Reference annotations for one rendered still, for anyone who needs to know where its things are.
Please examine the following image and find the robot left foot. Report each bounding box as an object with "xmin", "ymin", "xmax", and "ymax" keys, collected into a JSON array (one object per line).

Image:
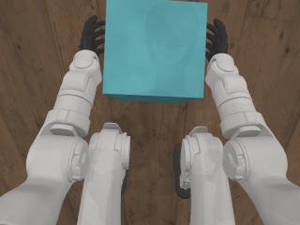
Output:
[{"xmin": 121, "ymin": 151, "xmax": 130, "ymax": 196}]

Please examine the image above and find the right robot thigh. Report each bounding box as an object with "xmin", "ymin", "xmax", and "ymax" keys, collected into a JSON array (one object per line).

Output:
[{"xmin": 180, "ymin": 132, "xmax": 235, "ymax": 225}]

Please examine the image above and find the carton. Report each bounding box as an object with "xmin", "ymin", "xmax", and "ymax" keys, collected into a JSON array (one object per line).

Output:
[{"xmin": 102, "ymin": 0, "xmax": 208, "ymax": 103}]

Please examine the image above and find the right robot hand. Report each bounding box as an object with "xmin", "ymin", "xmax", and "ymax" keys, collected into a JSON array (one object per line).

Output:
[{"xmin": 205, "ymin": 18, "xmax": 229, "ymax": 64}]

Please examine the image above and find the robot left forearm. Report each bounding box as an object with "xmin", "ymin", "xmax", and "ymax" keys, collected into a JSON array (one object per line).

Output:
[{"xmin": 26, "ymin": 50, "xmax": 102, "ymax": 174}]

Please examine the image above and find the robot right upper arm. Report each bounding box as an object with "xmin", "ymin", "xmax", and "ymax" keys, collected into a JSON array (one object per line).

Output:
[{"xmin": 222, "ymin": 136, "xmax": 300, "ymax": 225}]

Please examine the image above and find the robot right forearm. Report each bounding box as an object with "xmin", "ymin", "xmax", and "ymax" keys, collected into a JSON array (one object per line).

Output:
[{"xmin": 205, "ymin": 53, "xmax": 288, "ymax": 170}]

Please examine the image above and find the left robot hand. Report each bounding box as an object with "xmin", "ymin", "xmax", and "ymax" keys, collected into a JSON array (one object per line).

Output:
[{"xmin": 80, "ymin": 14, "xmax": 106, "ymax": 56}]

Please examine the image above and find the robot left upper arm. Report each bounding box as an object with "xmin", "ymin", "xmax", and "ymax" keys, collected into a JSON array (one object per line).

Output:
[{"xmin": 0, "ymin": 134, "xmax": 89, "ymax": 225}]

